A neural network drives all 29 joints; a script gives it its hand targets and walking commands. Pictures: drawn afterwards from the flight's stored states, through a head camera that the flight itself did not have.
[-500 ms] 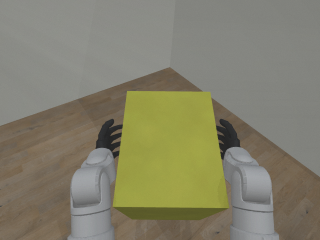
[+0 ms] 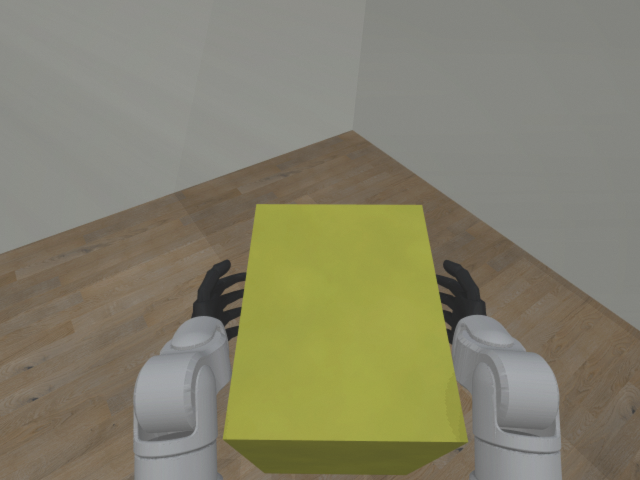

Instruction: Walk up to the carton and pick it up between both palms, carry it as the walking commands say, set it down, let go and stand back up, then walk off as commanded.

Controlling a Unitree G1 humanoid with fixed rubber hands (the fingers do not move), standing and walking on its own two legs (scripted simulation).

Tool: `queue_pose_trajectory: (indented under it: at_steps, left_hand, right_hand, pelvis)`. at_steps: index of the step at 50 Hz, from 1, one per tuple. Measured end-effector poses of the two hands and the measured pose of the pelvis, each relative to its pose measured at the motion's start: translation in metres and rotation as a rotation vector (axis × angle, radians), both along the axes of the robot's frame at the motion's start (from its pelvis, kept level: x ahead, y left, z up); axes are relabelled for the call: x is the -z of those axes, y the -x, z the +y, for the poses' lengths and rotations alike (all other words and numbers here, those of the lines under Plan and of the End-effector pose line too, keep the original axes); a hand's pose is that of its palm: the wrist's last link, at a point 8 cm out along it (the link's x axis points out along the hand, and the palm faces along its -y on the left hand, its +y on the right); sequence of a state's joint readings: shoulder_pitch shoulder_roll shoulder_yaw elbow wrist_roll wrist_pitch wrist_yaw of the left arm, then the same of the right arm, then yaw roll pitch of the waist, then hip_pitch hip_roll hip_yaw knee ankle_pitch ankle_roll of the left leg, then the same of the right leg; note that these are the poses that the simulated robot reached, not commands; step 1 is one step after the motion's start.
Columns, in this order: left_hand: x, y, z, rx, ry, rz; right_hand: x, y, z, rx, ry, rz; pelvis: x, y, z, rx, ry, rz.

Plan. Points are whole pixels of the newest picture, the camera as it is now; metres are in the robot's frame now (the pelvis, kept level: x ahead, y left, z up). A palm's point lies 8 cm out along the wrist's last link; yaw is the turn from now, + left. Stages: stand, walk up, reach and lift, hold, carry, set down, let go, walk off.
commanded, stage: carry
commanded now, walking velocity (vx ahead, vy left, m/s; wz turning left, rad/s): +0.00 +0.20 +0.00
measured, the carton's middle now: (337, 350) +0.29 -0.01 +0.03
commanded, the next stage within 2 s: none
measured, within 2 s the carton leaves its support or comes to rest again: neither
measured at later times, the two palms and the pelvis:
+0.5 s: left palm (128, 385) +0.21 +0.21 +0.10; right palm (410, 378) +0.22 -0.07 +0.10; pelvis -0.05 +0.07 +0.00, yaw +2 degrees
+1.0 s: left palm (71, 429) +0.17 +0.24 +0.11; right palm (390, 437) +0.16 -0.04 +0.10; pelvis -0.10 +0.11 +0.00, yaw +0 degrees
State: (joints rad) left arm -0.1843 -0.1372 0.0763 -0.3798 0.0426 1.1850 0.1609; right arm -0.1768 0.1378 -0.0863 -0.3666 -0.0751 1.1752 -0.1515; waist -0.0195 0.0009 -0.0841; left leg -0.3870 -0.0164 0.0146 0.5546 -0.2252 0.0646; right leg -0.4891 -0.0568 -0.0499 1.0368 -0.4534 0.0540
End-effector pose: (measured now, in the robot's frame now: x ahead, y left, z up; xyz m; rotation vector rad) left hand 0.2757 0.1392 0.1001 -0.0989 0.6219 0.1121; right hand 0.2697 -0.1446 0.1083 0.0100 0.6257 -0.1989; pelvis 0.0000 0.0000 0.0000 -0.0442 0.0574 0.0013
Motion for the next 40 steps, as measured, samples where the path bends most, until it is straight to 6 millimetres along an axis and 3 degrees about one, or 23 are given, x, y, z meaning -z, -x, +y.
queue_pose_trajectory:
  at_steps: [8, 12, 17, 23, 28, 33, 40]
  left_hand:
    - [-0.007, 0.017, -0.012, 0.018, -0.035, -0.037]
    - [-0.01, 0.032, -0.008, 0.016, -0.063, -0.012]
    - [-0.013, 0.044, 0.014, -0.006, -0.08, -0.001]
    - [0.001, 0.056, 0.059, -0.024, -0.044, 0.006]
    - [0.0, 0.071, 0.084, -0.021, -0.013, -0.001]
    - [-0.002, 0.082, 0.097, -0.011, -0.006, -0.008]
    - [0.0, 0.093, 0.096, 0.021, -0.025, -0.001]
  right_hand:
    - [0.003, 0.023, -0.012, 0.018, -0.033, -0.037]
    - [0.008, 0.036, -0.008, 0.009, -0.056, -0.012]
    - [0.009, 0.041, 0.014, -0.013, -0.071, -0.002]
    - [0.013, 0.048, 0.059, -0.029, -0.038, 0.004]
    - [0.001, 0.063, 0.084, -0.028, -0.005, -0.002]
    - [-0.002, 0.077, 0.097, -0.019, 0.004, -0.007]
    - [0.005, 0.098, 0.096, 0.012, -0.014, 0.0]
  pelvis:
    - [0.007, 0.016, -0.003, 0.018, -0.033, -0.027]
    - [0.003, 0.024, 0.001, 0.012, -0.049, -0.04]
    - [-0.001, 0.034, 0.019, -0.013, -0.066, -0.022]
    - [0.005, 0.045, 0.056, -0.033, -0.048, -0.013]
    - [0.0, 0.058, 0.078, -0.025, -0.015, -0.029]
    - [0.0, 0.069, 0.093, -0.013, -0.006, -0.04]
    - [0.002, 0.085, 0.102, 0.023, -0.02, -0.037]
